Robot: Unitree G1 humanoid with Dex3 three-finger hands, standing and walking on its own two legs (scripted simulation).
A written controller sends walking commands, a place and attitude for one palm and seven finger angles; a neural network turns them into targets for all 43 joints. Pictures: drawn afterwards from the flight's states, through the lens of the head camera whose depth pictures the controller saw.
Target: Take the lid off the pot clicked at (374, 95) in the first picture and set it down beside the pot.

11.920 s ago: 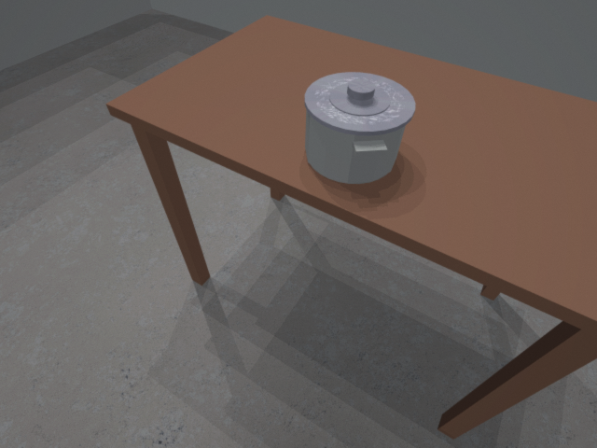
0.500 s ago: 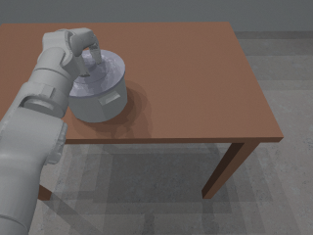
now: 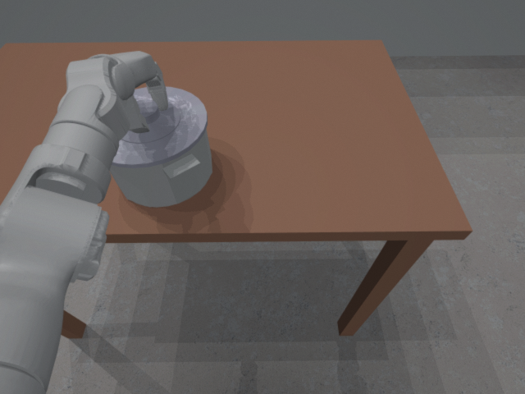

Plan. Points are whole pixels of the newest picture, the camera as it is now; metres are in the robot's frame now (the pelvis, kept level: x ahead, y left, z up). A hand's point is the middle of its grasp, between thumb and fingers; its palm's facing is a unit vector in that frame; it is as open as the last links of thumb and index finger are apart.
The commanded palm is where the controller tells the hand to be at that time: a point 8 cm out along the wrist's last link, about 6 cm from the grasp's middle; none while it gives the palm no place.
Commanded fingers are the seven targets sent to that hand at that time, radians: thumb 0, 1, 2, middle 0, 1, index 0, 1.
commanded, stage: close the fingers and squeeze the knob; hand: left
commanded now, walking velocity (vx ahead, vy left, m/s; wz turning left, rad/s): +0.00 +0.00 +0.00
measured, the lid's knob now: (143, 112) +0.52 +0.16 +0.15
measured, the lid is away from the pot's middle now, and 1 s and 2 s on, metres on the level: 0.00 0.00 0.01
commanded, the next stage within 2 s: lift the lid straight up in 0.26 s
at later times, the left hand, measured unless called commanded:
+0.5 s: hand (134, 111) +0.49 +0.16 +0.18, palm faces -0.39 -0.08 -0.92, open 7.8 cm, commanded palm +0.49 +0.16 +0.25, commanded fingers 0.00 0.72 0.89 -0.84 -1.12 -0.75 -1.06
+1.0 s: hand (124, 87) +0.49 +0.16 +0.22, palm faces -0.34 -0.06 -0.94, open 7.8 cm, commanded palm +0.48 +0.15 +0.29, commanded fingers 0.00 0.73 0.89 -0.84 -1.12 -0.76 -1.06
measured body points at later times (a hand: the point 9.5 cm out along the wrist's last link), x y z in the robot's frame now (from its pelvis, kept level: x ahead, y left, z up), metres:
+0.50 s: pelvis +0.00 +0.00 +0.00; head +0.04 -0.01 +0.45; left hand +0.51 +0.16 +0.23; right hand +0.04 -0.27 -0.13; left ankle +0.00 +0.07 -0.74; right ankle -0.04 -0.13 -0.74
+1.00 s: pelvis +0.00 +0.00 +0.00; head +0.04 -0.01 +0.45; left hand +0.50 +0.16 +0.27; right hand +0.04 -0.27 -0.13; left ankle +0.00 +0.07 -0.74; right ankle -0.04 -0.13 -0.74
